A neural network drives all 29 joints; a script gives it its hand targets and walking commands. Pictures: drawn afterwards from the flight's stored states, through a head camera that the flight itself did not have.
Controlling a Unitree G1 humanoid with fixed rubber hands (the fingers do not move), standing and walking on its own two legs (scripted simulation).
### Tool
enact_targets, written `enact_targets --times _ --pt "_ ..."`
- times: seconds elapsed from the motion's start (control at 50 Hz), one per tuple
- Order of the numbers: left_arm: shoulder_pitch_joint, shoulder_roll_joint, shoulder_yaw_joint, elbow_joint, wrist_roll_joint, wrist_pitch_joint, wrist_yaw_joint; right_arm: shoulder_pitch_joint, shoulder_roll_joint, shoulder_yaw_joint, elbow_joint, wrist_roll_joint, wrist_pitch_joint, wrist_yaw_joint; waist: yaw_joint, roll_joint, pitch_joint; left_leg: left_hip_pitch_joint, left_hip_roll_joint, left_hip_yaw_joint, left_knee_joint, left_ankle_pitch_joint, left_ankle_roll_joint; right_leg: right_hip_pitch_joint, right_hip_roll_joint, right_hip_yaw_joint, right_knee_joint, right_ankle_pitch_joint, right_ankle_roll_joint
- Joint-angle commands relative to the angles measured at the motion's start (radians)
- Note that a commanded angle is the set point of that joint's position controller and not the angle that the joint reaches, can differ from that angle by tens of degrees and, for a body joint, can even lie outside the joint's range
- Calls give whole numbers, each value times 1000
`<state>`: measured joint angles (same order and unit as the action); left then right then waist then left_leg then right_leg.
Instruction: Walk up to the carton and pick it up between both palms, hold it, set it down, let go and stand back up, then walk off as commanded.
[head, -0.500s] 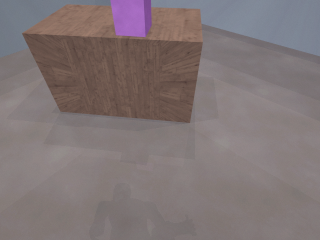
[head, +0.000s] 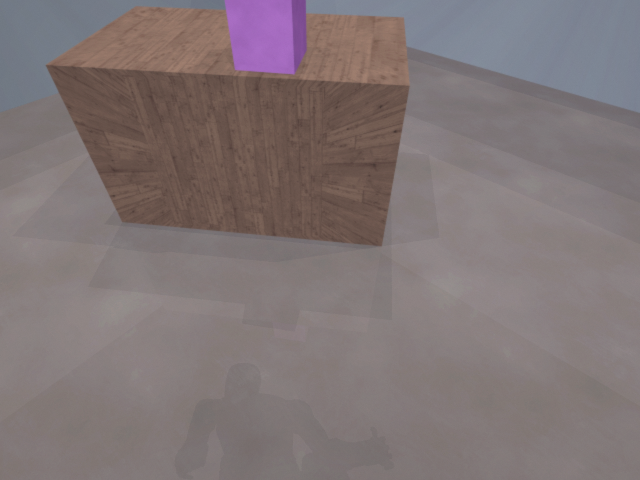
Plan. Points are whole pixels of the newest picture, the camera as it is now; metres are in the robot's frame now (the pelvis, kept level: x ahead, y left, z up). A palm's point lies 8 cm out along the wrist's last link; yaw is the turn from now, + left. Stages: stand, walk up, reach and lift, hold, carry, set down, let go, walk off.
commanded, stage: walk up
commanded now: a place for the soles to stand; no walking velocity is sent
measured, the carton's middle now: (269, 19) +1.43 +0.20 +0.07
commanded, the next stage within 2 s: none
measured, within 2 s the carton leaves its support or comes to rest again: neither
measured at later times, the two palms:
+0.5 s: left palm out of the picture +0.17 +0.44 -0.14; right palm (485, 478) +0.17 -0.18 -0.05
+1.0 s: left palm (53, 362) +0.36 +0.48 -0.15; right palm (410, 346) +0.38 -0.13 -0.11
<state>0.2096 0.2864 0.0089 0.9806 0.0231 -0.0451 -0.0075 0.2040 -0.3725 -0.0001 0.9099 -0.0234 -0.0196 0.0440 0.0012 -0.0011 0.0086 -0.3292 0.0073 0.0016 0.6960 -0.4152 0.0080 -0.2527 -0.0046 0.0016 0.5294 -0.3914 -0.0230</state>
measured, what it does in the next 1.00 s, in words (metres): walks ahead: left foot, then right foot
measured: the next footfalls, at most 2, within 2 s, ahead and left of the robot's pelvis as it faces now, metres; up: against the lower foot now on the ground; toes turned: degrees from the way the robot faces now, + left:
left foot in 0.24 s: +0.15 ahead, +0.17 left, +0.00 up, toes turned +3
right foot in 0.92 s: +0.40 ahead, +0.03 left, +0.00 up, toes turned +1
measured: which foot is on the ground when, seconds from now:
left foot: up 0.00-0.22, down 0.24-0.94, up 0.96-1.00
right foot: down 0.00-0.24, up 0.26-0.90, down 0.92-1.00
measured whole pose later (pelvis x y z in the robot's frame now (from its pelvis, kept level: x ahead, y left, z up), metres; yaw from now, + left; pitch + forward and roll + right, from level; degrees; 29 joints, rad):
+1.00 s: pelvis +0.32 +0.17 -0.02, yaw +1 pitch -1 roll -3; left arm 0.29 0.38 0.04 0.92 0.01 -0.05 0.00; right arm 0.28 -0.35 0.00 0.91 -0.03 -0.03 0.00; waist 0.01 -0.02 0.05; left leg -0.23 -0.09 0.06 1.14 -0.50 -0.01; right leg -0.34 0.03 -0.02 0.64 -0.29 -0.04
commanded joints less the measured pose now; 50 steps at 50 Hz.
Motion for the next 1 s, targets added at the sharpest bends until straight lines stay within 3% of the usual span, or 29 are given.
enact_targets --times 0.0,0.06,0.08,0.12,0.14,0.16,0.18,0.2,0.22,0.24,0.26,0.28,0.3,0.32,0.34,0.38,0.5,0.58,0.72,0.78,0.82,0.84,0.86,0.88,0.9,0.92,0.94,0.96,0.98 --pt "122 396 155 -69 2 -50 12 -76 -222 -122 -95 -42 -28 19 60 -118 47 -430 86 -52 182 -13 15 323 -339 466 -360 -298 -206" --pt "124 379 151 -72 -1 -50 7 -112 -208 -117 -103 -29 -33 32 76 -141 -48 -351 77 -16 72 -1 -3 423 -263 297 -251 12 -174" --pt "111 375 145 -76 -2 -46 3 -117 -208 -116 -106 -29 -31 35 71 -146 -55 -302 70 -8 52 10 -2 374 -245 267 -237 11 -166" --pt "49 392 145 -92 -1 -35 -4 -84 -212 -118 -94 -26 -22 42 46 -204 -2 -160 64 15 41 52 1 116 -234 239 -290 -202 -157" --pt "-56 420 151 -116 6 -33 -8 -7 -218 -121 -76 -19 -18 45 -23 -257 53 -56 89 16 28 63 7 -46 -245 215 -293 -242 -148" --pt "-134 420 151 -130 7 -27 -11 74 -232 -129 -47 -13 -21 44 -75 -242 84 89 87 45 -5 90 11 -199 -229 172 -257 -282 -142" --pt "-187 403 141 -140 8 -22 -10 186 -244 -143 1 -12 -25 37 -142 -190 82 252 74 59 -62 166 4 -317 -191 125 -153 -289 -119" --pt "-193 342 122 -145 16 -17 -9 311 -275 -162 51 -14 -32 21 -195 -58 40 434 52 41 -93 156 -6 -437 -138 92 50 -272 -86" --pt "-122 239 94 -142 7 -17 -8 391 -352 -179 75 -16 -41 1 -216 281 20 432 172 -204 -347 -111 -21 -476 45 -20 466 -211 -37" --pt "-25 207 79 -125 -12 -6 -7 334 -379 -168 48 -20 -53 -13 -158 340 40 332 297 -521 -528 -342 -42 -523 131 107 669 -159 -24" --pt "79 271 87 -96 -18 5 -5 183 -408 -165 -4 -6 -59 -21 -78 240 46 237 363 -680 -660 -517 -47 -485 112 173 716 -107 -26" --pt "103 319 93 -67 -20 6 -13 102 -418 -163 -12 5 -65 -21 -37 198 89 119 373 -676 -684 -608 -45 -435 60 202 731 -44 -36" --pt "102 351 101 -55 -25 5 -23 49 -394 -158 -26 4 -70 -23 -8 155 132 63 351 -596 -655 -512 -52 -395 12 170 732 29 -33" --pt "99 355 109 -39 -32 8 -29 22 -340 -149 -33 1 -76 -26 1 118 155 49 274 -400 -614 -339 -84 -365 -16 168 683 104 -20" --pt "119 338 109 -30 -36 11 -33 17 -290 -135 -44 5 -80 -30 8 135 147 59 214 -267 -585 -200 -101 -325 -22 166 636 153 -10" --pt "152 313 107 -22 -30 16 -34 98 -256 -129 -36 13 -79 -32 -6 106 102 159 180 -167 -538 32 -133 -300 -4 152 596 214 10" --pt "86 268 90 -54 -30 28 -26 221 -217 -124 -23 25 -74 -47 -33 109 57 383 179 -70 -448 485 -138 -366 39 123 553 229 34" --pt "17 255 81 -86 -33 33 -21 228 -219 -123 -23 22 -73 -58 -47 126 116 392 170 -51 -441 749 -180 -372 68 89 493 193 30" --pt "-111 247 56 -147 -41 29 -8 222 -226 -132 -36 -5 -53 -63 -90 66 151 497 166 -69 -412 867 -114 -427 75 13 246 146 19" --pt "-176 238 42 -179 -35 26 -2 225 -230 -135 -31 -20 -43 -64 -124 58 124 564 147 -37 -355 847 -90 -424 75 -77 101 152 11" --pt "-146 236 41 -179 -30 18 5 193 -240 -139 -41 -23 -35 -66 -101 57 91 531 128 11 -239 935 -81 -310 92 -175 4 146 0" --pt "-80 239 49 -166 -26 12 10 161 -240 -140 -56 -21 -33 -68 -61 60 76 455 120 21 -140 968 -65 -195 100 -202 -16 160 -5" --pt "51 256 66 -133 -25 5 18 105 -239 -141 -87 -11 -30 -69 4 50 29 358 109 34 0 1005 -57 -18 106 -190 -49 205 -29" --pt "257 302 96 -87 -22 0 28 36 -223 -131 -123 -3 -32 -68 117 -14 -70 178 92 58 216 951 -76 270 52 -98 -79 310 -93" --pt "478 390 146 -54 -14 -4 40 -9 -181 -111 -155 11 -40 -66 242 -133 -182 -79 -15 81 612 639 -133 540 -167 244 -49 320 -265" --pt "498 421 150 -59 -31 -6 50 5 -149 -97 -172 9 -44 -61 198 -207 -183 -412 -149 -22 714 -162 -114 701 -382 666 -89 384 -390" --pt "421 445 165 -98 -25 -15 63 -28 -219 -100 -173 3 -46 -61 182 -109 -121 -486 -61 -168 791 -202 -69 609 -480 869 -110 380 -475" --pt "365 416 156 -119 -33 -21 65 -90 -236 -103 -159 5 -58 -62 174 -40 -34 -481 -8 -188 803 -188 -66 476 -473 776 -145 431 -460" --pt "295 399 149 -128 -33 -27 64 -107 -235 -99 -167 14 -63 -52 148 -37 8 -487 20 -222 803 -167 -59 413 -445 637 -153 462 -424"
